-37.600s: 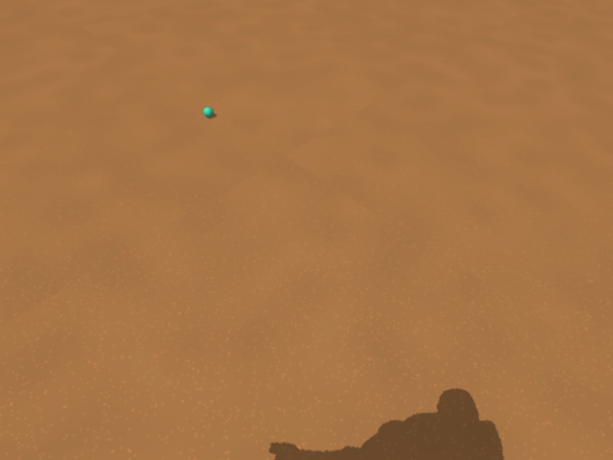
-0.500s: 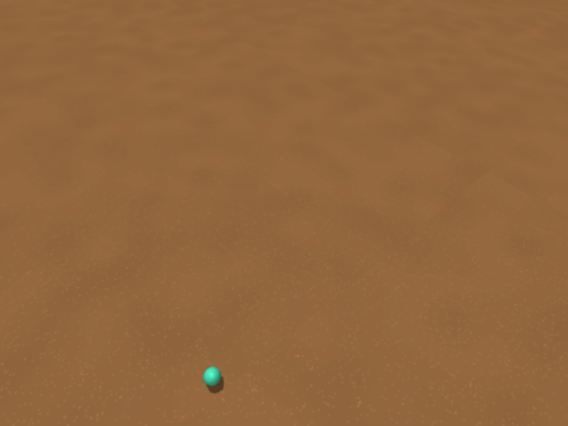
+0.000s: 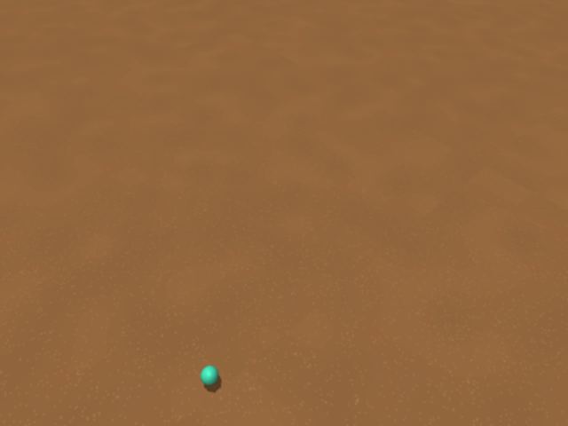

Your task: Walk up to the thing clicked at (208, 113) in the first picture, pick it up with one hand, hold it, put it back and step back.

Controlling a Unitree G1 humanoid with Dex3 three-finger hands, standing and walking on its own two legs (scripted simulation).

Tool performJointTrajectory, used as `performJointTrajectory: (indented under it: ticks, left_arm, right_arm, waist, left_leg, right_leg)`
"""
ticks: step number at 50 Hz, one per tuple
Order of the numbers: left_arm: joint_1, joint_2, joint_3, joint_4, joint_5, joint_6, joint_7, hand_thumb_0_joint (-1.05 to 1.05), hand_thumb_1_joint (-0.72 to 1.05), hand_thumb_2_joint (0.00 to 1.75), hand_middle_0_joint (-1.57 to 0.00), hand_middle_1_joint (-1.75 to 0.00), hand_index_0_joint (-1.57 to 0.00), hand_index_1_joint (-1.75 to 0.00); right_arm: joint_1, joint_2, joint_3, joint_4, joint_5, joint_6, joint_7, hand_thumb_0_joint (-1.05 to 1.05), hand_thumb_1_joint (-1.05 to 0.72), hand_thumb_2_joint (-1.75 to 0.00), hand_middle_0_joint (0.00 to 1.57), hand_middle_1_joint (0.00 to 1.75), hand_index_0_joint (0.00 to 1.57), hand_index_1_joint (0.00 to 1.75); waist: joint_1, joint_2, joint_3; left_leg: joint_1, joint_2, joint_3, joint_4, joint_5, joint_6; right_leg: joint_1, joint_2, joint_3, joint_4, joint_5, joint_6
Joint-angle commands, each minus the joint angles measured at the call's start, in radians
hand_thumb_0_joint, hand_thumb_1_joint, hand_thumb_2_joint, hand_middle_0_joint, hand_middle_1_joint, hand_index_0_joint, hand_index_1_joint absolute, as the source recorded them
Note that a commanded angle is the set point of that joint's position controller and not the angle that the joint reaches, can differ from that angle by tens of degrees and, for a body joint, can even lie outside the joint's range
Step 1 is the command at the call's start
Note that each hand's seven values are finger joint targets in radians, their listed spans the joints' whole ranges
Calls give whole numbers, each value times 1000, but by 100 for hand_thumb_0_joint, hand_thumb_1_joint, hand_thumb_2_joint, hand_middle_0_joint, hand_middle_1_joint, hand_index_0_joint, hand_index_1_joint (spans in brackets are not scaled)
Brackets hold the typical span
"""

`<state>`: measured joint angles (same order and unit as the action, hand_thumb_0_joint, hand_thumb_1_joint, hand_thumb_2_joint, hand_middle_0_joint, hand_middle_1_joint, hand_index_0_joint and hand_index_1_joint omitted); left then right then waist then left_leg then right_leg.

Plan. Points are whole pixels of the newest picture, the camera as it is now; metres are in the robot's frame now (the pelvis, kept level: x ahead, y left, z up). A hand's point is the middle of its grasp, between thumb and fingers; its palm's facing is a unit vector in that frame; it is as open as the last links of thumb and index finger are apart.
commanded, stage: stand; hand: left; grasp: from above
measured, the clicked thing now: (209, 375) +0.42 +0.23 -0.75
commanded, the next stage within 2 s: step back in 0.66 s
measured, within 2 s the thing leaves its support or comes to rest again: neither
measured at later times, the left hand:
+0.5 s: hand out of the picture +0.09 +0.24 -0.16, palm faces -0.01 -0.94 -0.34, open 7.4 cm
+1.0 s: hand out of the picture +0.09 +0.29 -0.18, palm faces -0.04 -0.92 -0.39, open 7.4 cm
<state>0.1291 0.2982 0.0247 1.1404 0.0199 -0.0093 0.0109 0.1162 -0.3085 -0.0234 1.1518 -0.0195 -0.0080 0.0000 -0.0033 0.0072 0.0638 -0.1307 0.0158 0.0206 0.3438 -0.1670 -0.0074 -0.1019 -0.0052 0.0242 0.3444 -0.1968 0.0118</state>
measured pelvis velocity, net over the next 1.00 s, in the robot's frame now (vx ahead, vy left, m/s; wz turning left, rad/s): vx -0.05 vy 0.02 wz -0.01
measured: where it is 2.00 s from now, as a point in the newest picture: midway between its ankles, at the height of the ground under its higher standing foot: outside the picture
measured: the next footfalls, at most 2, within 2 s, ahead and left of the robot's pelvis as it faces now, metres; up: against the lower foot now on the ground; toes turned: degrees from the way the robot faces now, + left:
right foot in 1.32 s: -0.12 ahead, -0.12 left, +0.00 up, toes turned -2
left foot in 1.66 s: -0.19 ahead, +0.11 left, +0.00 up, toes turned -3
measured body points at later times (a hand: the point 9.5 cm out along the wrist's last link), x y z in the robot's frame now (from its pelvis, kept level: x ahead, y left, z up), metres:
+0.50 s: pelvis +0.01 +0.00 +0.00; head +0.02 +0.00 +0.45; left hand +0.09 +0.29 -0.13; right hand +0.09 -0.30 -0.14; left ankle +0.01 +0.12 -0.75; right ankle +0.00 -0.13 -0.75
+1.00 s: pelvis -0.05 +0.02 -0.03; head +0.02 +0.04 +0.42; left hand +0.09 +0.34 -0.15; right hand +0.04 -0.31 -0.14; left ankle -0.01 +0.13 -0.75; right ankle -0.01 -0.12 -0.73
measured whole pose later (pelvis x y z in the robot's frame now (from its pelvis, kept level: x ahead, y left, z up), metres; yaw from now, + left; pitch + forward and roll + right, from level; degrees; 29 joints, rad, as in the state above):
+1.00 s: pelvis -0.05 +0.02 -0.03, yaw -1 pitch -2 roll +0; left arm 0.04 0.41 0.06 0.92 0.02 0.06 0.02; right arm 0.10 -0.40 -0.07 0.97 -0.01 0.03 0.02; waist -0.02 -0.03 0.18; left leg -0.35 -0.02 -0.01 0.68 -0.31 0.03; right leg -0.39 0.02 0.10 0.79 -0.42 -0.01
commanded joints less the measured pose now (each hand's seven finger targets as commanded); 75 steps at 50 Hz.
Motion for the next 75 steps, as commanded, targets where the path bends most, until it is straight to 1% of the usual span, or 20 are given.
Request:
performJointTrajectory:
  ticks: [1, 10, 32, 33, 36, 44, 46, 47, 48, 49, 50, 53, 60, 64, 65, 66, 67, 68, 71, 75]
  left_arm:
    - [-45, 208, 34, -66, -3, -22, 14, 0, 90, 90, -20, -30, -20, -30]
    - [-52, 216, 32, -66, -7, -21, 11, 0, 90, 90, -20, -30, -20, -30]
    - [-63, 234, 24, -73, -11, -21, 6, 0, 90, 90, -20, -30, -20, -30]
    - [-62, 322, 60, -106, -29, -9, 8, 0, 90, 90, -20, -30, -20, -30]
    - [-39, 310, 67, -153, -31, -2, 13, 0, 90, 90, -20, -30, -20, -30]
    - [-136, 360, 79, -295, -1, 30, 11, 0, 90, 90, -20, -30, -20, -30]
    - [-171, 343, 78, -321, 0, 38, 9, 0, 90, 90, -20, -30, -20, -30]
    - [-154, 305, 69, -333, -7, 42, 11, 0, 90, 90, -20, -30, -20, -30]
    - [-121, 252, 62, -331, -13, 49, 18, 0, 90, 90, -20, -30, -20, -30]
    - [-85, 269, 77, -321, -1, 56, 28, 0, 90, 90, -20, -30, -20, -30]
    - [-62, 295, 78, -304, -2, 60, 31, 0, 90, 90, -20, -30, -20, -30]
    - [32, 294, 82, -278, -16, 59, 20, 0, 90, 90, -20, -30, -20, -30]
    - [15, 269, 94, -349, -4, 49, 7, 0, 90, 90, -20, -30, -20, -30]
    - [137, 260, 107, -290, 6, 41, -4, 0, 90, 90, -20, -30, -20, -30]
    - [186, 260, 112, -272, 10, 37, -4, 0, 90, 90, -20, -30, -20, -30]
    - [193, 303, 124, -280, 23, 30, -2, 0, 90, 90, -20, -30, -20, -30]
    - [155, 402, 148, -313, 24, 29, -5, 0, 90, 90, -20, -30, -20, -30]
    - [63, 481, 157, -359, 27, 30, -4, 0, 90, 90, -20, -30, -20, -30]
    - [-110, 336, 121, -409, 16, 19, 9, 0, 90, 90, -20, -30, -20, -30]
    - [-6, 294, 118, -420, 18, 22, 17, 0, 90, 90, -20, -30, -20, -30]
  right_arm:
    - [-31, -194, -30, -57, 3, -18, -15, 0, -90, -90, 20, 30, 20, 30]
    - [-42, -216, -31, -59, 5, -22, -17, 0, -90, -90, 20, 30, 20, 30]
    - [-43, -228, -26, -58, 7, -20, -12, 0, -90, -90, 20, 30, 20, 30]
    - [-86, -292, -47, -93, 16, -3, -8, 0, -90, -90, 20, 30, 20, 30]
    - [-51, -272, -53, -129, 32, 12, -8, 0, -90, -90, 20, 30, 20, 30]
    - [38, -261, -81, -198, 17, 46, 5, 0, -90, -90, 20, 30, 20, 30]
    - [100, -271, -89, -198, 17, 41, 9, 0, -90, -90, 20, 30, 20, 30]
    - [103, -314, -95, -215, 7, 32, 6, 0, -90, -90, 20, 30, 20, 30]
    - [68, -384, -108, -227, -2, 20, 6, 0, -90, -90, 20, 30, 20, 30]
    - [51, -430, -118, -251, -8, 13, 4, 0, -90, -90, 20, 30, 20, 30]
    - [21, -404, -117, -269, -8, 11, -3, 0, -90, -90, 20, 30, 20, 30]
    - [-60, -332, -98, -314, -8, 5, -20, 0, -90, -90, 20, 30, 20, 30]
    - [61, -339, -97, -328, -13, 8, -27, 0, -90, -90, 20, 30, 20, 30]
    - [8, -359, -93, -342, -6, 27, -24, 0, -90, -90, 20, 30, 20, 30]
    - [1, -353, -88, -340, 2, 33, -21, 0, -90, -90, 20, 30, 20, 30]
    - [7, -317, -76, -344, 11, 35, -17, 0, -90, -90, 20, 30, 20, 30]
    - [-20, -258, -67, -366, 16, 31, -15, 0, -90, -90, 20, 30, 20, 30]
    - [-63, -288, -85, -359, 7, 36, -34, 0, -90, -90, 20, 30, 20, 30]
    - [71, -290, -82, -298, 27, 39, -28, 0, -90, -90, 20, 30, 20, 30]
    - [79, -279, -63, -308, 28, 26, -33, 0, -90, -90, 20, 30, 20, 30]
  waist:
    - [-6, -21, -72]
    - [-4, -9, -107]
    - [-9, -1, -70]
    - [-8, -15, 25]
    - [-16, -41, -117]
    - [-41, -180, -130]
    - [-69, -139, -116]
    - [-76, 23, -92]
    - [-52, 206, -83]
    - [-53, 224, -129]
    - [-35, 147, -120]
    - [27, 118, -103]
    - [-37, 144, -148]
    - [7, 163, -162]
    - [26, 151, -175]
    - [35, 60, -153]
    - [44, -209, -78]
    - [69, -299, -19]
    - [-49, -124, 29]
    - [25, -165, -63]
  left_leg:
    - [47, 108, -96, -46, 94, 28]
    - [88, 120, -94, -41, 192, 29]
    - [56, 115, -88, -69, 99, 22]
    - [-12, 105, -109, 29, 250, 42]
    - [28, 92, -75, 153, 324, 61]
    - [-12, -39, -52, 448, -161, 65]
    - [-10, 6, -91, 369, -40, 91]
    - [-83, 143, -227, 138, 191, 136]
    - [-50, 297, -442, -5, 383, 197]
    - [-90, 375, -572, -23, 362, 278]
    - [-112, 365, -526, -18, 319, 285]
    - [-83, 245, -300, 69, 317, 228]
    - [86, 272, -270, 123, 358, 265]
    - [-82, 224, -225, 161, 180, 188]
    - [-134, 206, -212, 185, 119, 157]
    - [-267, 148, -186, 261, -9, 95]
    - [-445, -58, -85, 435, -303, 21]
    - [-359, -100, -122, 704, -461, -4]
    - [-321, -145, -193, 863, -286, 4]
    - [-376, -119, -137, 705, -329, -21]
  right_leg:
    - [-29, -112, 82, -59, 118, -27]
    - [-9, -115, 74, -45, 202, -27]
    - [-19, -115, 87, -79, 135, -30]
    - [-102, -97, 97, 9, 325, -37]
    - [-74, -110, 98, 76, 416, -82]
    - [-278, -261, 239, 92, 272, -227]
    - [-314, -197, 177, 210, 170, -183]
    - [-285, -55, 87, 401, 54, -102]
    - [-366, 117, 42, 581, -286, -53]
    - [-338, 140, 156, 755, -468, -44]
    - [-346, 122, 192, 855, -447, -46]
    - [-375, 102, 187, 940, -310, -34]
    - [-347, 52, 94, 604, -362, 19]
    - [-107, 43, -6, 208, -172, -17]
    - [-30, 46, -17, 101, -90, -34]
    - [9, -35, 136, 55, -118, -67]
    - [-52, -247, 455, -40, -155, -173]
    - [-307, -405, 590, -91, -134, -323]
    - [-305, -212, 251, 14, 154, -207]
    - [-23, -209, 208, 119, 343, -228]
